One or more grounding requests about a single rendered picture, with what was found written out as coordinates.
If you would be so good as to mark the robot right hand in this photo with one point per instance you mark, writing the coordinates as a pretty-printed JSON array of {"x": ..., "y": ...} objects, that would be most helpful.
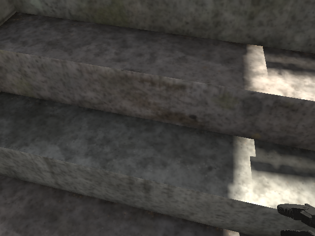
[{"x": 305, "y": 213}]

